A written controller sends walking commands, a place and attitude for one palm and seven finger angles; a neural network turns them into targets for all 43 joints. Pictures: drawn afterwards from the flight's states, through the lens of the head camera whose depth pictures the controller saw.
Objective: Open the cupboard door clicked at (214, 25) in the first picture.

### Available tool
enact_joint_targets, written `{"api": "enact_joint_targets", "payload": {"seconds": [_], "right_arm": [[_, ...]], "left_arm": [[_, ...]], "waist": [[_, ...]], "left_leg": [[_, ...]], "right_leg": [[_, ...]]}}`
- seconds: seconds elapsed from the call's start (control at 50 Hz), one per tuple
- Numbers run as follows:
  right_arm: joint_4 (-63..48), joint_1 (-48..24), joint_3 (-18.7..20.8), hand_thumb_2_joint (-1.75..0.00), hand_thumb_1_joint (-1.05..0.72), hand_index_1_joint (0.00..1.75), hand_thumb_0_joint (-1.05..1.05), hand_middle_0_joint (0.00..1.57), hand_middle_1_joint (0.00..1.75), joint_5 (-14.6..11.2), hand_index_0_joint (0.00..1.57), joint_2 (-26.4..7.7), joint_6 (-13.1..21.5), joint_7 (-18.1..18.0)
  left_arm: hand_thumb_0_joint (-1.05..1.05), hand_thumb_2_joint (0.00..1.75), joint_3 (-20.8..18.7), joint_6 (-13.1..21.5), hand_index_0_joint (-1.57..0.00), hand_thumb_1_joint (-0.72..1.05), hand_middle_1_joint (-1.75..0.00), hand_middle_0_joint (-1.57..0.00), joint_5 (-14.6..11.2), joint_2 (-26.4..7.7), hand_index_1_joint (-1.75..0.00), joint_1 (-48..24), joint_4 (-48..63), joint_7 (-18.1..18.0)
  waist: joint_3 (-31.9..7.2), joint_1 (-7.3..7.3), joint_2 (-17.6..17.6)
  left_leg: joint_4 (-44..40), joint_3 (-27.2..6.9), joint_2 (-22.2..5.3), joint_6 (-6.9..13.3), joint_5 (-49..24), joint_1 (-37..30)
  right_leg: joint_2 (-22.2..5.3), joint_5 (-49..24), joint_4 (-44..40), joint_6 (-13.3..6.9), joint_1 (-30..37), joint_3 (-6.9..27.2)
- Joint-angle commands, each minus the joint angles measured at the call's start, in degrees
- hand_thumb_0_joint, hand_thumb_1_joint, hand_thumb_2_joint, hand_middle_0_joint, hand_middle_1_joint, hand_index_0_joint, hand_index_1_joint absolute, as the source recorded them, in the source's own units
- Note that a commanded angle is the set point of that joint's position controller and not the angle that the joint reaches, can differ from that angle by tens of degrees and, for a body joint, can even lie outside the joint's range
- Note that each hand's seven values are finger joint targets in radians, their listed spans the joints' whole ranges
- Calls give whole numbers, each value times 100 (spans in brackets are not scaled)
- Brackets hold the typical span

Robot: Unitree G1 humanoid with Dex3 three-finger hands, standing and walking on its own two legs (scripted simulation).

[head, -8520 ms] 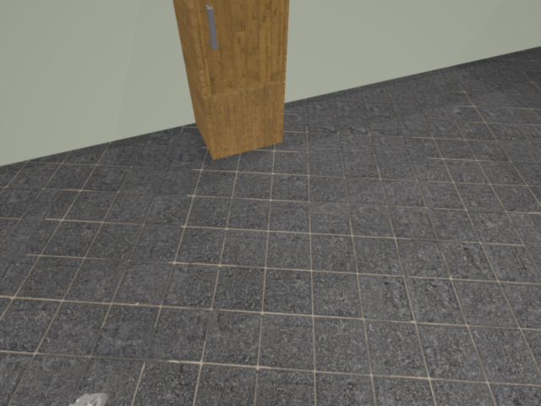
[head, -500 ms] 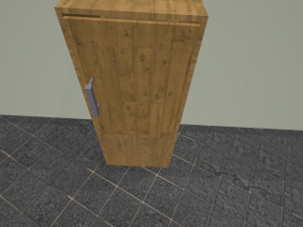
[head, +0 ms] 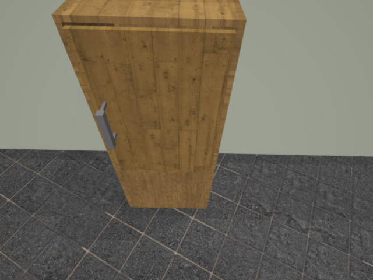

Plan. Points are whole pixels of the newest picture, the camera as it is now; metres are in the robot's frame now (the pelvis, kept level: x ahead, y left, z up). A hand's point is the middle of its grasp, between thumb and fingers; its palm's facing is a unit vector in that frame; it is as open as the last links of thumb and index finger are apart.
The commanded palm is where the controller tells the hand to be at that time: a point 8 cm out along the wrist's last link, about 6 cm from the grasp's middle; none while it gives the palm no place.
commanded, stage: look again from close up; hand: left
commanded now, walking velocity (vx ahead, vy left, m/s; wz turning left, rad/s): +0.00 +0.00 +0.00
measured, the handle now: (108, 126) +0.54 +0.28 -0.04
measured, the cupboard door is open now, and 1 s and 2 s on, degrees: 0 0 0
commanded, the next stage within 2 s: shuffle to correct the standing spot in 0.52 s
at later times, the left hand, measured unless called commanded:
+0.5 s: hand out of the picture -0.04 +0.17 -0.18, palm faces +0.03 -0.98 -0.18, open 7.4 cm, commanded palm none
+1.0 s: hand out of the picture -0.04 +0.19 -0.19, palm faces +0.07 -0.98 -0.17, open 7.4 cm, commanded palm none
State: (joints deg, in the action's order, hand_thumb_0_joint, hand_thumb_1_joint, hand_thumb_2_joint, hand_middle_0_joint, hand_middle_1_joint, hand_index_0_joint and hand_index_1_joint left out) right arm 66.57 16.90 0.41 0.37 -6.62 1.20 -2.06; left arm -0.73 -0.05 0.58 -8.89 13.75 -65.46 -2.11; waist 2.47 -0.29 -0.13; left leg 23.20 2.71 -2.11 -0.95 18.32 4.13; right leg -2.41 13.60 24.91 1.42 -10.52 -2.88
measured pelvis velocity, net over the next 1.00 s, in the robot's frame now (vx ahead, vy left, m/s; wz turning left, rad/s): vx -0.02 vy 0.02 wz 0.00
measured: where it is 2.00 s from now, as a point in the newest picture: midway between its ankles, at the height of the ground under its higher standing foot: outside the picture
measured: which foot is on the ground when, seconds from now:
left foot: down 0.00-1.00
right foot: down 0.00-1.00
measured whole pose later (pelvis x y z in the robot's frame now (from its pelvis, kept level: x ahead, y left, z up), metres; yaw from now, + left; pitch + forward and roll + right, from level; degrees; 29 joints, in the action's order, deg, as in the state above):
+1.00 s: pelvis -0.02 +0.02 -0.01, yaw +0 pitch -1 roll +0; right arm 61.7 24.1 0.2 1.3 -7.9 0.8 -0.7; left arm -2.3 -0.4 1.8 -8.1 19.6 -61.0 -0.8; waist 1.6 -0.7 1.1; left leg 33.0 3.5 0.2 1.5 22.1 9.8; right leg -4.4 17.2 35.3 -1.8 -16.6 -1.1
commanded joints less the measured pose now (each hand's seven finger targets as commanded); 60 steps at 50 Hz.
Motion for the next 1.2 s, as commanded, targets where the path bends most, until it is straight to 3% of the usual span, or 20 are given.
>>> {"api": "enact_joint_targets", "payload": {"seconds": [0.0, 0.02, 0.04, 0.06, 0.08, 0.1, 0.12, 0.18, 0.26, 0.6, 0.68, 0.76, 0.82, 0.88, 0.9, 0.94, 0.98, 1.04, 1.1, 1.18], "right_arm": [[-111, 463, 108, -90, -90, 30, 0, 20, 30, 3, 20, -580, 42, -65], [-112, 440, 108, -90, -90, 30, 0, 20, 30, 3, 20, -597, 42, -65], [-568, -83, 127, -90, -90, 30, 0, 20, 30, -44, 20, -879, 93, 6], [-789, -60, 73, -90, -90, 30, 0, 20, 30, -27, 20, -740, 51, 48], [-764, 421, 83, -90, -90, 30, 0, 20, 30, 8, 20, -522, 76, 48], [-718, 567, 106, -90, -90, 30, 0, 20, 30, 17, 20, -587, 87, 22], [-720, 545, 120, -90, -90, 30, 0, 20, 30, 3, 20, -688, 63, -5], [-792, 284, 79, -90, -90, 30, 0, 20, 30, 40, 20, -735, 6, -7], [-876, 236, 58, -90, -90, 30, 0, 20, 30, 42, 20, -764, -22, 49], [-587, 544, 17, -90, -90, 30, 0, 20, 30, 43, 20, -686, 27, 61], [-538, 698, 32, -90, -90, 30, 0, 20, 30, 72, 20, -641, -56, 100], [-594, 820, 53, -90, -90, 30, 0, 20, 30, 95, 20, -547, -128, 133], [-594, 1045, 61, -90, -90, 30, 0, 20, 30, 108, 20, -474, -97, 150], [-583, 1252, 101, -90, -90, 30, 0, 20, 30, 116, 20, -716, -25, 128], [-621, 1234, 120, -90, -90, 30, 0, 20, 30, 107, 20, -846, -5, 105], [-705, 974, 85, -90, -90, 30, 0, 20, 30, 83, 20, -823, 46, 70], [-768, 858, 55, -90, -90, 30, 0, 20, 30, 66, 20, -701, 116, 35], [-710, 904, 56, -90, -90, 30, 0, 20, 30, 37, 20, -614, 111, -14], [-590, 840, 87, -90, -90, 30, 0, 20, 30, 16, 20, -663, 116, -81], [-634, 596, 156, -90, -90, 30, 0, 20, 30, 9, 20, -704, 59, -109]], "left_arm": [[0, 90, -70, 71, -20, 90, -30, -20, -12, -474, -30, 390, 129, -31], [0, 90, -63, 74, -20, 90, -30, -20, -18, -482, -30, 411, 124, -29], [0, 90, -51, 211, -20, 90, -30, -20, 37, -658, -30, 815, -36, -268], [0, 90, -88, 307, -20, 90, -30, -20, 49, -926, -30, 782, 68, -204], [0, 90, -57, 309, -20, 90, -30, -20, 18, -767, -30, 801, 191, -166], [0, 90, -12, 289, -20, 90, -30, -20, 3, -666, -30, 629, 245, -135], [0, 90, -9, 256, -20, 90, -30, -20, -10, -613, -30, 575, 302, -112], [0, 90, 42, 118, -20, 90, -30, -20, 26, -505, -30, 420, 360, -52], [0, 90, 56, 71, -20, 90, -30, -20, 33, -570, -30, 398, 411, 8], [0, 90, 10, 110, -20, 90, -30, -20, 14, -474, -30, 635, 425, 44], [0, 90, -76, 102, -20, 90, -30, -20, 51, -576, -30, 725, 468, 47], [0, 90, -223, 69, -20, 90, -30, -20, 59, -756, -30, 818, 570, 36], [0, 90, -298, 44, -20, 90, -30, -20, 62, -739, -30, 694, 700, 38], [0, 90, -266, 26, -20, 90, -30, -20, 98, -415, -30, 482, 852, 76], [0, 90, -227, 51, -20, 90, -30, -20, 116, -252, -30, 451, 893, 97], [0, 90, -188, 147, -20, 90, -30, -20, 118, -96, -30, 600, 847, 119], [0, 90, -186, 202, -20, 90, -30, -20, 73, -196, -30, 968, 668, 85], [0, 90, -173, 162, -20, 90, -30, -20, 22, -390, -30, 895, 575, 23], [0, 90, -150, 83, -20, 90, -30, -20, -10, -313, -30, 638, 663, -44], [0, 90, -172, 35, -20, 90, -30, -20, -12, -397, -30, 516, 714, -70]], "waist": [[18, 9, 15], [18, -8, -24], [81, -131, 63], [-36, 32, 31], [-798, 143, 91], [-1173, 186, 105], [-1086, 146, 114], [41, 62, -186], [504, 69, -52], [327, 24, -43], [408, -21, 243], [537, -19, 671], [493, 57, 530], [672, 127, -758], [692, 110, -1028], [555, -84, -733], [162, -173, -103], [71, -13, 308], [4, 18, -326], [-81, 13, -266]], "left_leg": [[-364, -247, -467, 141, -1916, 364], [-362, -228, -469, 141, -1874, 333], [815, -28, -512, 4, -2513, 839], [780, 72, -244, 23, -2106, 968], [502, -29, -177, 92, -1397, 705], [461, -122, -256, 139, -1926, 497], [444, -171, -358, 154, -2097, 455], [177, -273, -449, 197, -1904, 847], [-215, -395, -361, 242, -491, 1187], [-418, -428, -279, 244, -73, 1281], [-46, -209, -51, 254, 605, 1432], [608, 40, 168, 233, 707, 1572], [503, 25, 156, 268, 541, 1310], [-507, -750, -442, 498, 867, 1302], [-805, -1084, -734, 673, 816, 1322], [-380, -918, -727, 808, -634, 1237], [291, -410, -412, 596, -1832, 1185], [467, -198, -240, 305, -2198, 980], [299, -298, -479, 274, -4438, 471], [284, -265, -528, 302, -4491, 259]], "right_leg": [[-415, -1682, -221, -196, 296, 276], [-430, -1670, -236, -199, 272, 273], [-687, -3707, 96, -229, 227, 567], [-818, -5065, 330, -299, 583, 374], [-836, -4885, 697, -379, 786, 492], [-714, -4442, 826, -349, 924, 339], [-607, -3528, 719, -332, 756, 293], [-370, -1427, 372, -296, 26, 232], [-298, -217, -2, -270, -242, 369], [-357, -10, -231, -261, -76, 421], [-462, 1266, -380, -376, -231, 677], [-850, 2234, -756, -615, -560, 1199], [-857, 2131, -541, -648, -874, 1062], [-161, 1423, 660, -405, -1070, 98], [51, 998, 1151, -350, -1045, -243], [47, 445, 1105, -389, -685, -223], [-223, -786, 868, -479, -34, 250], [-490, -2272, 896, -439, 58, 468], [-306, -2184, 981, -204, -45, 266], [-291, -2161, 877, -185, -70, 333]]}}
